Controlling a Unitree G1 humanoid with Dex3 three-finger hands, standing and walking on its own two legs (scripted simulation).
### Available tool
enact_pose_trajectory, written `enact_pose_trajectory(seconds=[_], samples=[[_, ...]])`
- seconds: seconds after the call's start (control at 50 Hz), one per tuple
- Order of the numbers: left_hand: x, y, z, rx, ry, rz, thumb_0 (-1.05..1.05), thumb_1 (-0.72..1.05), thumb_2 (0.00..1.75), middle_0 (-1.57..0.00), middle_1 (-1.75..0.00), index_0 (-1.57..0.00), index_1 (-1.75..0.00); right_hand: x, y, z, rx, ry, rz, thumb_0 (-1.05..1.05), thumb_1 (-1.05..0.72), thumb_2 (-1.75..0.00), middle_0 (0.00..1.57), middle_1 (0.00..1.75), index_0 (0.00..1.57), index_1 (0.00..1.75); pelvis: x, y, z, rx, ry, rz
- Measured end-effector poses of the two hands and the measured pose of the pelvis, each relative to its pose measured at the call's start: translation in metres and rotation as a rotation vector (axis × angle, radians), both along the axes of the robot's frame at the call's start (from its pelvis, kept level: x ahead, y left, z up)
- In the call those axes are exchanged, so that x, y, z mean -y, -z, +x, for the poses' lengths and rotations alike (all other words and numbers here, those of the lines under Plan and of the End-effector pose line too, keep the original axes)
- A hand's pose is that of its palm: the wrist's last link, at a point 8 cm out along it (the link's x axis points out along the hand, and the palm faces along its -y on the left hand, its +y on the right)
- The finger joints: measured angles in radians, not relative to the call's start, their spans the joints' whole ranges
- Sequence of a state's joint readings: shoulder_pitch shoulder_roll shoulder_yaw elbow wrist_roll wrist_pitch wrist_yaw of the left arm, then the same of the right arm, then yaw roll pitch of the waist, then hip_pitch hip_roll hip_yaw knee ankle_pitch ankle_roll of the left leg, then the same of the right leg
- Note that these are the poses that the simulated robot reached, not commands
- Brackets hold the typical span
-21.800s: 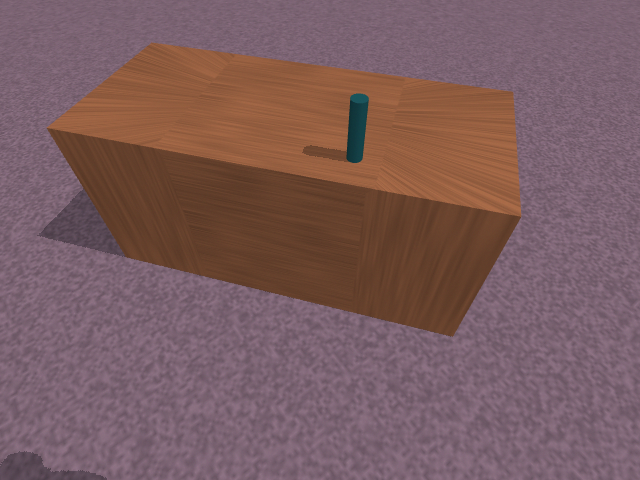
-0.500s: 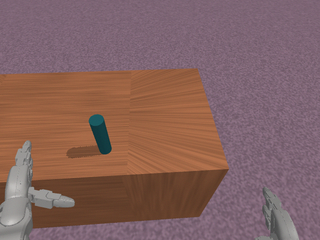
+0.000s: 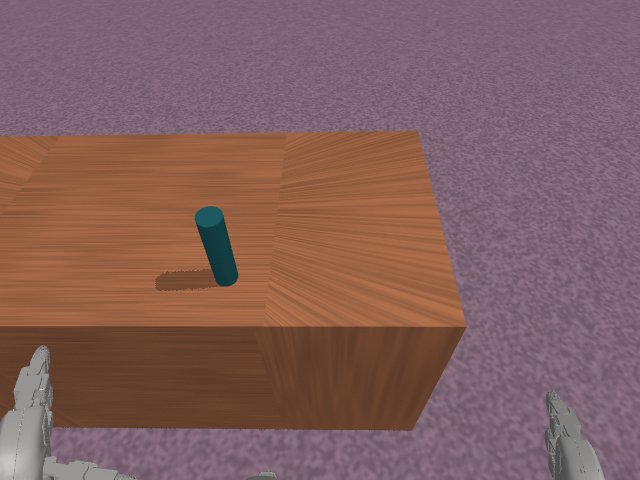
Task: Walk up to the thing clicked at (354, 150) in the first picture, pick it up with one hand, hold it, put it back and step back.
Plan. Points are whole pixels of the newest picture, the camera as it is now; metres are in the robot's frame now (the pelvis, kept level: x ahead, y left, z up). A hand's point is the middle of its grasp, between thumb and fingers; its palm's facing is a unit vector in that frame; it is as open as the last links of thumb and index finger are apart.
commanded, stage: sink last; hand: left
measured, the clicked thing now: (218, 249) +0.48 +0.20 -0.04
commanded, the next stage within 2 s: home in 0.10 s
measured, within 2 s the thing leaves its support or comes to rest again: neither
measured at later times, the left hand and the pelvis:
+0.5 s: hand (153, 437) +0.19 +0.22 -0.03, palm faces +0.20 -0.95 -0.25, open 17.4 cm; pelvis +0.01 +0.01 +0.00, yaw -1 degrees
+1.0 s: hand (186, 436) +0.20 +0.19 -0.05, palm faces +0.09 -0.97 -0.22, open 17.5 cm; pelvis +0.02 +0.01 -0.01, yaw -1 degrees
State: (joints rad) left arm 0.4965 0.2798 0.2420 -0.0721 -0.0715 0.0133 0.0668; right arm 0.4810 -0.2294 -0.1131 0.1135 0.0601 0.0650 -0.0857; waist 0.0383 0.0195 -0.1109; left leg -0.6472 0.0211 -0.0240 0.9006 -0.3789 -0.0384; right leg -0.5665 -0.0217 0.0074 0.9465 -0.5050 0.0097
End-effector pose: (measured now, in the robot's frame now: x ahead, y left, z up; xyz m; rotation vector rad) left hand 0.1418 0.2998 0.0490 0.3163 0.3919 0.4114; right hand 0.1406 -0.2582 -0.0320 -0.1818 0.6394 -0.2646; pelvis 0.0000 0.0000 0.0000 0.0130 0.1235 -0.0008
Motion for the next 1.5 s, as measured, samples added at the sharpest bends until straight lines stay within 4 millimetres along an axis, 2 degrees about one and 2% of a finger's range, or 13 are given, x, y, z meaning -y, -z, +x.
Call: enact_pose_trajectory(seconds=[0.16, 0.26, 0.32, 0.46, 0.52, 0.62, 0.7, 0.78, 0.86, 0.96, 1.14, 1.5], samples=[[-0.006, -0.021, 0.008, 0.067, 0.025, 0.063, -0.01, -0.48, 0.04, -0.05, -0.04, -0.06, -0.04, 0.009, 0.002, -0.009, 0.009, 0.036, -0.010, -0.01, 0.52, -0.06, 0.06, 0.06, 0.05, 0.06, 0.001, 0.000, 0.001, 0.005, 0.012, 0.001], [-0.018, -0.006, 0.005, 0.009, -0.011, 0.061, -0.01, -0.49, 0.04, -0.05, -0.05, -0.06, -0.05, 0.008, 0.005, -0.005, -0.007, 0.029, -0.009, -0.01, 0.50, -0.07, 0.06, 0.07, 0.06, 0.07, -0.001, 0.001, 0.002, -0.005, 0.015, 0.003], [-0.015, 0.007, 0.002, -0.034, -0.015, 0.030, -0.01, -0.50, 0.05, -0.05, -0.05, -0.06, -0.05, 0.001, 0.005, -0.001, -0.018, 0.008, -0.012, -0.01, 0.42, -0.14, 0.08, 0.10, 0.08, 0.10, -0.002, 0.001, 0.003, -0.014, 0.014, 0.002], [0.025, 0.044, 0.013, -0.081, 0.067, -0.115, -0.01, -0.52, 0.06, -0.05, -0.05, -0.06, -0.06, -0.046, 0.000, 0.023, 0.024, -0.084, 0.048, 0.00, 0.06, -0.38, 0.12, 0.16, 0.11, 0.16, -0.007, 0.001, 0.008, -0.029, 0.011, -0.003], [0.045, 0.060, 0.019, -0.118, 0.111, -0.184, -0.01, -0.53, 0.06, -0.05, -0.05, -0.06, -0.06, -0.058, -0.004, 0.032, 0.054, -0.100, 0.064, 0.00, -0.15, -0.49, 0.14, 0.19, 0.13, 0.19, -0.010, 0.002, 0.012, -0.037, 0.010, -0.007], [0.063, 0.079, 0.023, -0.199, 0.162, -0.249, -0.01, -0.53, 0.06, -0.06, -0.05, -0.06, -0.06, -0.046, -0.001, 0.029, 0.025, -0.067, 0.028, 0.00, -0.48, -0.67, 0.17, 0.24, 0.17, 0.24, -0.014, 0.004, 0.018, -0.047, 0.016, -0.011], [0.067, 0.086, 0.029, -0.229, 0.187, -0.248, -0.01, -0.54, 0.05, -0.06, -0.05, -0.06, -0.05, -0.038, 0.001, 0.022, -0.013, -0.048, 0.002, 0.01, -0.68, -0.78, 0.18, 0.27, 0.18, 0.27, -0.015, 0.006, 0.020, -0.052, 0.021, -0.011], [0.064, 0.083, 0.037, -0.219, 0.195, -0.222, -0.01, -0.54, 0.05, -0.06, -0.05, -0.06, -0.05, -0.041, -0.001, 0.023, -0.012, -0.051, 0.004, 0.01, -0.79, -0.84, 0.19, 0.29, 0.19, 0.29, -0.014, 0.006, 0.021, -0.056, 0.023, -0.011], [0.063, 0.078, 0.042, -0.198, 0.192, -0.203, -0.01, -0.55, 0.05, -0.05, -0.05, -0.06, -0.05, -0.045, -0.002, 0.028, 0.008, -0.057, 0.025, 0.01, -0.85, -0.88, 0.20, 0.30, 0.19, 0.30, -0.014, 0.007, 0.023, -0.061, 0.024, -0.011], [0.065, 0.078, 0.036, -0.212, 0.183, -0.205, -0.01, -0.55, 0.04, -0.05, -0.04, -0.05, -0.05, -0.044, 0.000, 0.031, 0.015, -0.060, 0.041, 0.02, -0.88, -0.89, 0.20, 0.30, 0.20, 0.30, -0.013, 0.008, 0.024, -0.064, 0.024, -0.009], [0.069, 0.082, 0.028, -0.220, 0.175, -0.211, -0.01, -0.56, 0.04, -0.05, -0.04, -0.05, -0.05, -0.036, -0.003, 0.024, 0.005, -0.071, 0.012, 0.02, -0.90, -0.90, 0.20, 0.30, 0.20, 0.30, -0.008, 0.010, 0.018, -0.060, 0.019, -0.004], [0.072, 0.081, 0.016, -0.211, 0.175, -0.198, -0.01, -0.56, 0.04, -0.05, -0.04, -0.05, -0.05, -0.034, -0.002, 0.012, 0.018, -0.064, 0.018, 0.02, -0.90, -0.90, 0.20, 0.30, 0.20, 0.31, -0.006, 0.012, 0.006, -0.054, 0.020, -0.002]])
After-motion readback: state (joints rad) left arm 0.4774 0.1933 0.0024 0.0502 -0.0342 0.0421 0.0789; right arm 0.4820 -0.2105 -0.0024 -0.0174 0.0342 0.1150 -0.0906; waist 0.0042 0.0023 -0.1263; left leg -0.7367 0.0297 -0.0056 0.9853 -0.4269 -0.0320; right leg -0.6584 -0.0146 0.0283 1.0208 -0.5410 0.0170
